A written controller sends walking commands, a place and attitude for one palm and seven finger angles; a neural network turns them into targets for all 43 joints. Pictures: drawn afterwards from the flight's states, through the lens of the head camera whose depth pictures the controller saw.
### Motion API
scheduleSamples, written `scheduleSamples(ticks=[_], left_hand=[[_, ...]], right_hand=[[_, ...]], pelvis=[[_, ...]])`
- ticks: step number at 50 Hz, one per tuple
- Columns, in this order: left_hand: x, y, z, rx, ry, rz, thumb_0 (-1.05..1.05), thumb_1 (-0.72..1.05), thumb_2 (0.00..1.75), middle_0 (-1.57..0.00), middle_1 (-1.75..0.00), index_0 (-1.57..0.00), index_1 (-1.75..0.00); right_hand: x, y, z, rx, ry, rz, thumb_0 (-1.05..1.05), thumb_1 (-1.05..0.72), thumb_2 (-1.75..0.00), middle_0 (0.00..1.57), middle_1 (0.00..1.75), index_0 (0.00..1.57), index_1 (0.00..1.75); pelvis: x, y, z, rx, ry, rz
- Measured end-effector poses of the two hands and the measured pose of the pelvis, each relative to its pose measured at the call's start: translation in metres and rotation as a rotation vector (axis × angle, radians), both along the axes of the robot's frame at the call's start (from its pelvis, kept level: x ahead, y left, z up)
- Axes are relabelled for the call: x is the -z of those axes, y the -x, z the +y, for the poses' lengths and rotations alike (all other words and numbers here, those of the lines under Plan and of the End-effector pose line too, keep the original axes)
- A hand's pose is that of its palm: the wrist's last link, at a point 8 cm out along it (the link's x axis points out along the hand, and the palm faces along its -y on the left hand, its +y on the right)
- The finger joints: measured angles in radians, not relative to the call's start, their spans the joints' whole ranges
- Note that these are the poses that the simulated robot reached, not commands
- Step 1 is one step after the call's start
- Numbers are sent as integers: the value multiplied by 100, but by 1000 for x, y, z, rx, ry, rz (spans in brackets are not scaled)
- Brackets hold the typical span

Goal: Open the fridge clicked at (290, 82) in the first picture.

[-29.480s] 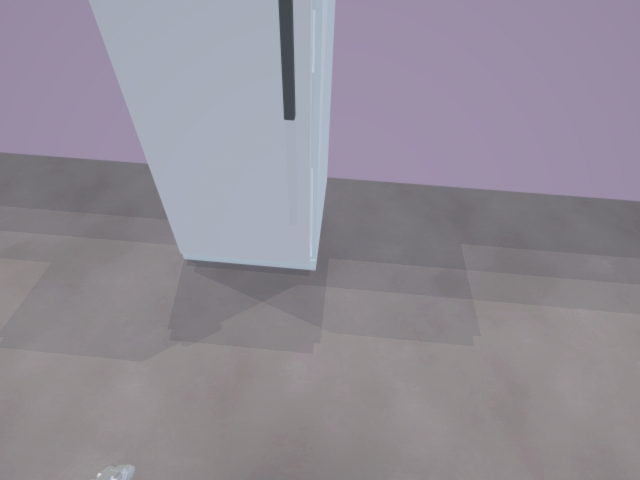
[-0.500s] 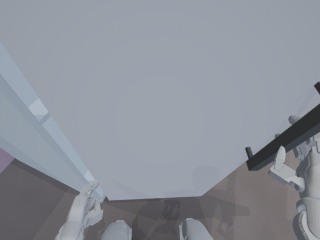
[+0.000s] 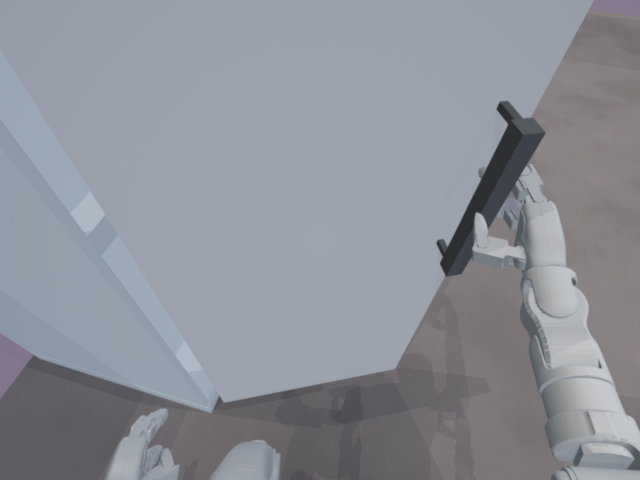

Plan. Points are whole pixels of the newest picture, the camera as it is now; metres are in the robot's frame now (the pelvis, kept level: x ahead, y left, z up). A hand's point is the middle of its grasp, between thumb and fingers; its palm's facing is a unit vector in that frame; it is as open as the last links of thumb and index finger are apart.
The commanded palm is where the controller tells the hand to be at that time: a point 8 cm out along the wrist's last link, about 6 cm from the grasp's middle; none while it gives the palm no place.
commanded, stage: stop walking and hold the door back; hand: right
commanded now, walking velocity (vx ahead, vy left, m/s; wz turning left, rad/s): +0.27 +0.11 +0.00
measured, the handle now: (474, 200) +0.46 -0.17 +0.09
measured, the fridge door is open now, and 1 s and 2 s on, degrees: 63 56 56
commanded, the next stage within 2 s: loosen the grip on the handle in 0.78 s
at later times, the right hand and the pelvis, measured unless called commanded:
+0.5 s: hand (478, 204) +0.45 -0.17 +0.10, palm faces +0.08 +0.97 -0.22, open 7.9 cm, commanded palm +0.40 -0.24 +0.09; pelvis +0.01 -0.02 -0.01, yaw +6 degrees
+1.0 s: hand (564, 214) +0.41 -0.26 +0.13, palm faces +0.22 +0.96 -0.15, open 5.0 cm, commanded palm +0.36 -0.27 +0.10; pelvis +0.00 -0.05 -0.01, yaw +5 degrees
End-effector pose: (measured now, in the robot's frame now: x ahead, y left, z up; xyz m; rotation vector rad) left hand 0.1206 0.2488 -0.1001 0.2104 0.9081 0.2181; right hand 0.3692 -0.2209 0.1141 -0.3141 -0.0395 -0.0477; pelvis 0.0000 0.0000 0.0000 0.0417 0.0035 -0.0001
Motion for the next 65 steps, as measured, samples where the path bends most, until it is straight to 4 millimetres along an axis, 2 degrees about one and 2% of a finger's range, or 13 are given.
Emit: scheduleSamples(ticks=[5,12,19,25,32,36,40,44,47,50,53,61,65], left_hand=[[24,43,-24,11,68,153,0,91,90,-20,-30,-20,-30],[47,59,5,-59,63,144,-1,92,90,-21,-30,-20,-30],[20,67,40,-175,-30,81,0,91,90,-20,-30,-20,-30],[1,65,43,-219,-123,44,0,91,90,-20,-30,-20,-30],[-11,37,-8,-177,-114,24,1,91,90,-20,-30,-19,-29],[-9,7,-51,-46,-38,-7,1,90,90,-20,-30,-19,-29],[1,-21,-82,54,30,-57,0,90,90,-20,-30,-20,-30],[10,-39,-99,110,77,-108,0,90,90,-21,-30,-20,-30],[3,-41,-97,98,97,-154,1,90,90,-21,-30,-20,-30],[-8,-34,-82,77,82,-223,1,90,90,-21,-30,-20,-30],[-8,-19,-60,76,43,-241,0,90,90,-21,-30,-20,-30],[3,45,-5,-8,-80,-108,1,90,90,-20,-30,-20,-30],[10,80,10,-80,-110,-56,1,90,90,-20,-30,-20,-30]], right_hand=[[-3,-15,1,-3,-6,31,-3,-38,-123,27,113,19,110],[-3,-37,12,47,3,28,-3,-40,-126,23,115,17,103],[-3,-49,8,55,-32,60,-4,-42,-109,28,124,20,107],[5,-54,-4,25,-87,-4,-8,-45,-93,36,132,24,111],[24,-32,-40,41,-162,-94,-3,-71,-89,43,138,37,129],[15,-8,-42,20,-156,-133,-1,-81,-89,44,139,41,134],[5,0,-50,37,-122,-141,1,-85,-89,45,139,44,137],[0,-2,-51,60,-94,-106,1,-88,-90,45,140,45,139],[-10,-13,-71,109,-31,-43,1,-87,-89,46,140,46,139],[-23,-6,-84,157,-150,-76,2,-78,-84,46,140,46,140],[-29,10,-72,101,-148,-153,2,-60,-76,45,140,45,140],[27,18,-29,22,-139,-66,1,10,-42,44,138,44,138],[29,13,-29,59,-120,-122,0,34,-30,41,134,41,133]], pelvis=[[2,8,5,-24,8,17],[19,15,15,-64,17,-9],[7,5,4,-87,60,-39],[12,-11,-18,-107,38,-46],[14,-21,-42,-140,17,-33],[7,-17,-50,-126,-16,-26],[10,-11,-53,-117,-9,-39],[15,-4,-54,-105,2,-63],[13,-3,-51,-92,15,-21],[14,-4,-47,-84,34,12],[18,1,-45,-75,30,-3],[30,28,-30,-78,43,4],[34,34,-24,-118,40,28]])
